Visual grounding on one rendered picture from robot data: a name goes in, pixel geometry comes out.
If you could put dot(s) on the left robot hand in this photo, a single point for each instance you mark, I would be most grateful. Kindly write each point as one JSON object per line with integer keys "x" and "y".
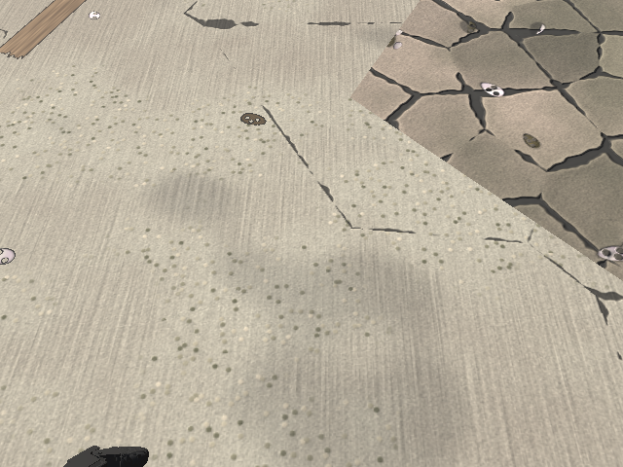
{"x": 112, "y": 457}

